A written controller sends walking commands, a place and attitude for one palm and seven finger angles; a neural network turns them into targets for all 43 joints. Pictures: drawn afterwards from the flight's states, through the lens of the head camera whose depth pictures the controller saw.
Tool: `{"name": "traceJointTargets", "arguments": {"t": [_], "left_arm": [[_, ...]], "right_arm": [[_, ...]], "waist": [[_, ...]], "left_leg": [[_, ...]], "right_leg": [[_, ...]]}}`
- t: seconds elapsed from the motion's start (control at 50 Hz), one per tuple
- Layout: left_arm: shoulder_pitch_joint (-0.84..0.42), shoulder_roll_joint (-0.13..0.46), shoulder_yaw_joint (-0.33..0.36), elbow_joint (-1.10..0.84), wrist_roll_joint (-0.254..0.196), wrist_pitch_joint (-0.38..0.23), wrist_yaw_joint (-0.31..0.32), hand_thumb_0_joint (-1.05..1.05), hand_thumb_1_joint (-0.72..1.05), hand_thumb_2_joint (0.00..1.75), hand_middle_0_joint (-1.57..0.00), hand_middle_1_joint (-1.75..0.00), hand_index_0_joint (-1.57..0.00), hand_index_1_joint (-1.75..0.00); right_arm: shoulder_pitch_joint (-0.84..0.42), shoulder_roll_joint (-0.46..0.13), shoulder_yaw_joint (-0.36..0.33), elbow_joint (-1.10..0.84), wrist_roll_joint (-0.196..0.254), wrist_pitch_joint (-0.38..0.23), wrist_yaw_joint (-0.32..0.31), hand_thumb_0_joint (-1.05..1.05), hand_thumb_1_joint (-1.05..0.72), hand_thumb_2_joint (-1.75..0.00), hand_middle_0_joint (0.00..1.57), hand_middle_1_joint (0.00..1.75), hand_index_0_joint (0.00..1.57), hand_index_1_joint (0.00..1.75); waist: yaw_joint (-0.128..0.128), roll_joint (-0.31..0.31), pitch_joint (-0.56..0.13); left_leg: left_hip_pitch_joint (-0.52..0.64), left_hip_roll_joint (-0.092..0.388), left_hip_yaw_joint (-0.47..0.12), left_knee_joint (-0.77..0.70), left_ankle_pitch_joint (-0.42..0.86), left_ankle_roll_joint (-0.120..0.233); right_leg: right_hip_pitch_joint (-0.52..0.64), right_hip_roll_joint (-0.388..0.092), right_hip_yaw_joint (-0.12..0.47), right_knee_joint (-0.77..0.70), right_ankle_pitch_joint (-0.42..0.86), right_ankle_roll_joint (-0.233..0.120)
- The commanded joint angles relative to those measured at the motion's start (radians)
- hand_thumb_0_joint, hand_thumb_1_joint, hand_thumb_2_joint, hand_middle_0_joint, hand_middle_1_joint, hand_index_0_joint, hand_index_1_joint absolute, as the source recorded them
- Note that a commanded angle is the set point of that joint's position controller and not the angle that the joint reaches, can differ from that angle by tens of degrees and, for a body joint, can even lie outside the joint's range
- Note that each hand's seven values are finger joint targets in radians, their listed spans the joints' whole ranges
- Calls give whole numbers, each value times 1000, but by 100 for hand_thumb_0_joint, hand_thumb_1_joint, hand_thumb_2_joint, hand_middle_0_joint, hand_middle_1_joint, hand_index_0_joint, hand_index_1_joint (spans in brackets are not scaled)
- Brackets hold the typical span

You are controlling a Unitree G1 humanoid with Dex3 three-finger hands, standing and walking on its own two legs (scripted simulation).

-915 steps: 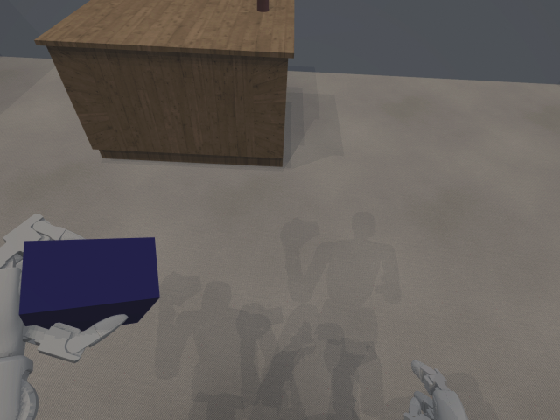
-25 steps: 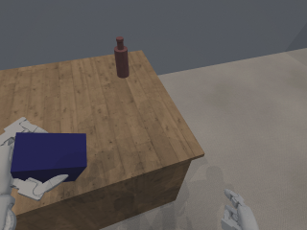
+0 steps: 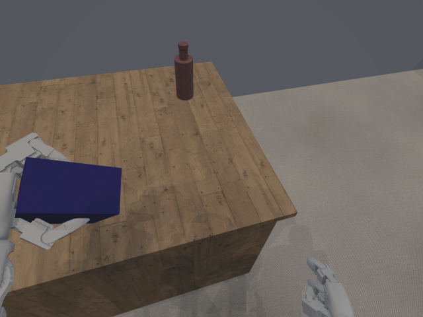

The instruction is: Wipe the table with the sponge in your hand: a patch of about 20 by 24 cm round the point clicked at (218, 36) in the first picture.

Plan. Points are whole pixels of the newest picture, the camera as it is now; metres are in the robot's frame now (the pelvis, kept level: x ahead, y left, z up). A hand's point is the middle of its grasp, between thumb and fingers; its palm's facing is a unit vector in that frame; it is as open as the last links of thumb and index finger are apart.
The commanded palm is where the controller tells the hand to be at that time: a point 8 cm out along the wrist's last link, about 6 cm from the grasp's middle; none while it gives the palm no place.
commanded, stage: look again from close up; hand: left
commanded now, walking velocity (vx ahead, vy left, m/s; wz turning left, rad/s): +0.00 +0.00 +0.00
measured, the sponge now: (79, 197) +0.24 +0.23 +0.15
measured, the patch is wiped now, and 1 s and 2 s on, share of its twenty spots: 0.00 0.00 0.00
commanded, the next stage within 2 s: come to a stop and stand still in 0.18 s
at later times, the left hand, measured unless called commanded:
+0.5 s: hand (77, 181) +0.25 +0.23 +0.17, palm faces +0.35 -0.87 -0.35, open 10.1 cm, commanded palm +0.19 +0.26 +0.17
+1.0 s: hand (63, 185) +0.24 +0.25 +0.17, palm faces +0.34 -0.88 -0.34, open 10.1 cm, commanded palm +0.19 +0.28 +0.17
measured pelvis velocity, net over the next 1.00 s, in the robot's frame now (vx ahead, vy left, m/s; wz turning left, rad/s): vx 0.01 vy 0.01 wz -0.05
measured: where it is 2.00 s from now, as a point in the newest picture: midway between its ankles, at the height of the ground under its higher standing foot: outside the picture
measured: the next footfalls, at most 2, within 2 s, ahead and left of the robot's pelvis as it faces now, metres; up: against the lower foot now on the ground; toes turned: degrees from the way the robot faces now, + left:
none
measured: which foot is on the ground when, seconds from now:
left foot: down 0.00-1.00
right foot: down 0.00-1.00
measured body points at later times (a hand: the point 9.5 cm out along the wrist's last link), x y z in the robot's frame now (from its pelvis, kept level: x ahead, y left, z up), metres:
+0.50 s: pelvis +0.01 -0.01 +0.00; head +0.04 +0.01 +0.45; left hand +0.22 +0.27 +0.19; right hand +0.16 -0.26 -0.07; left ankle +0.01 +0.07 -0.74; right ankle +0.04 -0.13 -0.74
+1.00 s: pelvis +0.01 +0.01 +0.00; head +0.03 +0.04 +0.45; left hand +0.22 +0.30 +0.18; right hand +0.19 -0.21 -0.06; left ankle +0.01 +0.07 -0.74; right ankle +0.04 -0.13 -0.74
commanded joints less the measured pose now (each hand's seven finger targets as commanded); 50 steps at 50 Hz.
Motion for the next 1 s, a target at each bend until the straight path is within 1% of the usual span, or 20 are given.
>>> {"name": "traceJointTargets", "arguments": {"t": [0.0,0.04,0.08,0.1,0.16,0.18,0.22,0.28,0.34,0.38,0.42,0.5,0.54,0.58,0.6,0.68,0.72,0.78,0.88,0.98], "left_arm": [[-272,100,138,45,-44,-90,19,0,10,130,-120,-160,-120,-160],[-144,55,58,-88,-62,-113,7,0,10,130,-120,-160,-120,-160],[-37,-64,-53,-164,-66,-117,7,0,10,130,-120,-160,-120,-160],[-24,-53,-62,-188,-60,-117,11,0,10,130,-120,-160,-120,-160],[-5,93,84,-166,-45,-121,42,0,10,130,-120,-160,-120,-160],[-23,179,173,-186,-45,-125,55,0,10,130,-120,-160,-120,-160],[-38,181,208,-171,-60,-137,53,0,10,130,-120,-160,-120,-160],[-102,209,227,-254,-68,-155,53,0,10,130,-120,-160,-120,-160],[-77,139,160,-291,-69,-167,46,0,10,130,-120,-160,-120,-160],[-41,92,113,-314,-64,-165,47,0,10,130,-120,-160,-120,-160],[13,71,93,-297,-58,-153,54,0,10,130,-120,-160,-120,-160],[81,46,83,-192,-55,-120,60,0,10,130,-120,-160,-120,-160],[57,67,105,-176,-55,-113,59,0,10,130,-120,-160,-120,-160],[36,99,136,-179,-55,-108,61,0,10,130,-120,-160,-120,-160],[15,63,100,-175,-58,-109,54,0,10,130,-120,-160,-120,-160],[-52,106,115,-292,-53,-115,55,0,10,130,-120,-160,-120,-160],[-62,85,88,-318,-52,-119,55,0,10,130,-120,-160,-120,-160],[-33,92,100,-316,-49,-114,59,0,10,130,-120,-160,-120,-160],[6,69,99,-236,-50,-100,56,0,10,130,-120,-160,-120,-160],[-39,60,76,-227,-48,-96,50,0,10,130,-120,-160,-120,-160]], "right_arm": [[-37,-115,-63,-135,18,-77,8,0,-90,-90,20,30,20,30],[-51,-129,-63,-133,22,-85,28,0,-90,-90,20,30,20,30],[-87,-109,-54,-142,35,-96,54,0,-90,-90,20,30,20,30],[-77,-114,-50,-147,30,-92,57,0,-90,-90,20,30,20,30],[-68,-131,-53,-147,21,-86,39,0,-90,-90,20,30,20,30],[-83,-136,-53,-141,22,-78,31,0,-90,-90,20,30,20,30],[-90,-117,-48,-157,18,-69,10,0,-90,-90,20,30,20,30],[-100,-116,-46,-153,17,-73,-4,0,-90,-90,20,30,20,30],[-83,-115,-45,-148,13,-96,-4,0,-90,-90,20,30,20,30],[-85,-112,-46,-133,15,-112,0,0,-90,-90,20,30,20,30],[-61,-128,-57,-124,10,-117,5,0,-90,-90,20,30,20,30],[-56,-138,-66,-111,12,-95,5,0,-90,-90,20,30,20,30],[-63,-140,-68,-119,14,-80,-1,0,-90,-90,20,30,20,30],[-87,-133,-62,-121,18,-66,-8,0,-90,-90,20,30,20,30],[-81,-131,-57,-127,13,-60,-9,0,-90,-90,20,30,20,30],[-103,-122,-51,-144,12,-62,-12,0,-90,-90,20,30,20,30],[-92,-125,-52,-149,8,-66,-10,0,-90,-90,20,30,20,30],[-95,-123,-51,-147,7,-69,-7,0,-90,-90,20,30,20,30],[-83,-125,-54,-141,9,-57,-5,0,-90,-90,20,30,20,30],[-92,-126,-51,-146,13,-46,-8,0,-90,-90,20,30,20,30]], "waist": [[-21,128,-226],[-19,198,-210],[-17,181,-173],[-16,140,-151],[-11,-73,-100],[-14,-77,-91],[-20,-117,-93],[-32,45,-113],[-28,176,-177],[-31,187,-223],[-29,122,-233],[-36,-11,-198],[-38,-15,-163],[-36,12,-135],[-41,19,-130],[-36,105,-158],[-37,127,-172],[-33,141,-174],[-35,89,-148],[-36,111,-108]], "left_leg": [[62,147,-62,-68,185,-86],[30,157,-86,-84,139,-75],[-27,163,-76,-114,83,-56],[-75,166,-82,-123,37,-51],[-123,140,-83,-110,-97,-55],[-113,128,-81,-99,-113,-56],[-94,115,-88,-75,-106,-50],[-54,115,-88,-65,-75,-49],[-23,114,-70,-57,-4,-44],[22,121,-64,-43,81,-49],[40,133,-73,-35,165,-54],[41,147,-75,-41,210,-66],[25,154,-84,-62,202,-70],[13,155,-76,-76,180,-71],[4,154,-80,-85,161,-68],[16,154,-75,-87,164,-66],[10,157,-85,-93,167,-68],[8,163,-84,-100,169,-77],[-1,170,-88,-118,176,-100],[-38,181,-96,-158,104,-109]], "right_leg": [[70,-41,133,14,95,-72],[89,-58,150,27,97,-53],[120,-43,126,45,92,-42],[135,-41,118,37,72,-36],[101,-38,152,-51,-37,-28],[71,-41,162,-80,-80,-30],[40,-59,186,-118,-130,-35],[27,-66,195,-112,-88,-45],[98,-61,182,-72,41,-43],[125,-64,160,-43,141,-42],[137,-59,148,-29,223,-39],[111,-54,137,-32,264,-32],[98,-51,140,-32,249,-31],[83,-45,132,-38,225,-29],[83,-43,128,-38,200,-29],[112,-37,123,-24,211,-30],[130,-33,116,-14,202,-32],[135,-28,104,-5,193,-30],[119,-22,95,-10,183,-29],[109,-15,76,-4,116,-22]]}}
